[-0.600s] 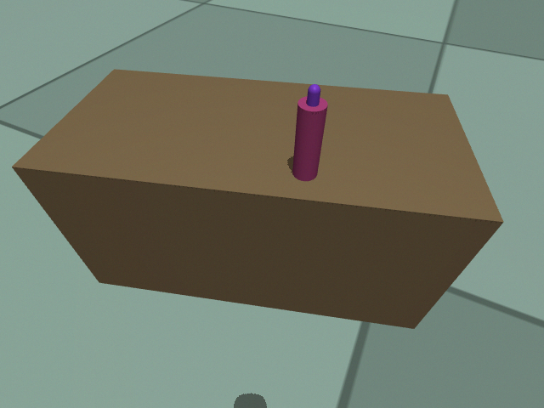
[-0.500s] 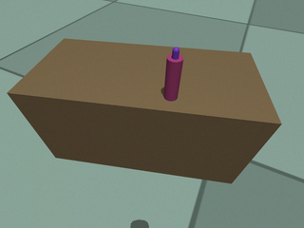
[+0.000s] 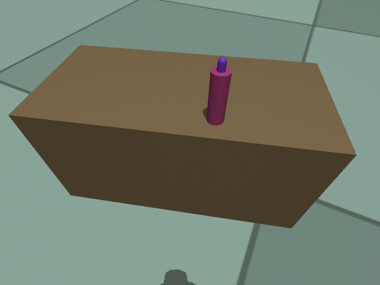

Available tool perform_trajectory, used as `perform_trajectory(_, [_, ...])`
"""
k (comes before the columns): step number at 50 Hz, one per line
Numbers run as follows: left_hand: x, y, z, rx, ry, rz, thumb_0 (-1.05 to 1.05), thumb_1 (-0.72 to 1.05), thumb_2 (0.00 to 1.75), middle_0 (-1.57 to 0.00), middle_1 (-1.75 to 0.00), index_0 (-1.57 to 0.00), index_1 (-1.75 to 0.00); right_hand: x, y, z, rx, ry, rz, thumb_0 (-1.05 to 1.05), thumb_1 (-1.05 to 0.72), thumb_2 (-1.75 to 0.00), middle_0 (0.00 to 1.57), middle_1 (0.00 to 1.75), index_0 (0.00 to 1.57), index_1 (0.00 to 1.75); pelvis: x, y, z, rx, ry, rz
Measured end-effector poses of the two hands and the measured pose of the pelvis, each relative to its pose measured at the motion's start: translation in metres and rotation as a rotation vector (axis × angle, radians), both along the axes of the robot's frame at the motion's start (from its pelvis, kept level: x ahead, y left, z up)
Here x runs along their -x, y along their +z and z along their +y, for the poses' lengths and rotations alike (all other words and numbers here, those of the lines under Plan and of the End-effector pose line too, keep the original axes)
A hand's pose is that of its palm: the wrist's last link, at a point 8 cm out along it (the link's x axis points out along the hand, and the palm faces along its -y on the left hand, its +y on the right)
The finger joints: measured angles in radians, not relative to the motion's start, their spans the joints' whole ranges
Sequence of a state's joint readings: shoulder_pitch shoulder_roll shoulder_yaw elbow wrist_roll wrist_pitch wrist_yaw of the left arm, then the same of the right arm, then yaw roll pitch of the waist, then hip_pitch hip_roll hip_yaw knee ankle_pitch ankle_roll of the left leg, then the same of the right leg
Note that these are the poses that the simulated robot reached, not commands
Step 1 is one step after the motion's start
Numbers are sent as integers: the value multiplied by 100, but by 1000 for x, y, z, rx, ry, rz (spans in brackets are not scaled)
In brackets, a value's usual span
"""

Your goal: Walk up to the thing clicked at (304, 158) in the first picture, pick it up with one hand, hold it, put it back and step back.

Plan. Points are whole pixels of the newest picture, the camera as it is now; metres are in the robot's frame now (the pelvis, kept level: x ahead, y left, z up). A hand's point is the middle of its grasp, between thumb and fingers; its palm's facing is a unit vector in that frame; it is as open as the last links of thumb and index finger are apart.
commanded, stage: stand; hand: left
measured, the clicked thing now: (218, 92) +0.72 -0.09 +0.00
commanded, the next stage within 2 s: walk up in 0.52 s
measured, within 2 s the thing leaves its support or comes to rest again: neither
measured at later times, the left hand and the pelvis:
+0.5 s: hand out of the picture +0.08 +0.25 -0.16, palm faces -0.03 -0.94 -0.34, open 7.4 cm; pelvis +0.01 +0.00 +0.00, yaw +0 degrees
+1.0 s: hand (138, 284) +0.17 +0.14 -0.17, palm faces -0.13 -0.94 -0.33, open 7.4 cm; pelvis +0.08 -0.12 -0.03, yaw -8 degrees
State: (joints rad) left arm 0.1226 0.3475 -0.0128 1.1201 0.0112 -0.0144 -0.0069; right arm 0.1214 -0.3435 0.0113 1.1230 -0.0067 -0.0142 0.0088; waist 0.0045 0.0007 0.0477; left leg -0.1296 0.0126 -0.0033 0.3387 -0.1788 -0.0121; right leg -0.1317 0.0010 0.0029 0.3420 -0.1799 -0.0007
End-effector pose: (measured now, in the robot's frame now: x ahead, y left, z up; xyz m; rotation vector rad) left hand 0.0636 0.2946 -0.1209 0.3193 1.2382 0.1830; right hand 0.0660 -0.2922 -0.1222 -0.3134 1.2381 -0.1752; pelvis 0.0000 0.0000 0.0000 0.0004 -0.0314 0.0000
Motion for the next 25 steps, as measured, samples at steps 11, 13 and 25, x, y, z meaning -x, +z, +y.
perform_trajectory(11, [-11, 2, 0, -3, -1, -16, 0, 91, 90, -20, -30, -20, -30, -11, 1, 0, 0, 4, -12, 1, -90, -90, 20, 30, 20, 30, -6, 0, 0, 1, 2, 1])
perform_trajectory(13, [-13, 2, 0, -3, 0, -17, 0, 91, 90, -20, -30, -20, -30, -13, 1, 0, 1, 5, -12, 1, -90, -90, 20, 30, 20, 30, -7, 0, 0, 2, 3, 1])
perform_trajectory(25, [-16, 1, 1, -1, 5, -10, 0, 91, 90, -20, -30, -20, -30, -17, 3, 0, 8, 4, -10, 1, -90, -90, 20, 30, 20, 30, -11, 1, 1, 2, 4, 2])
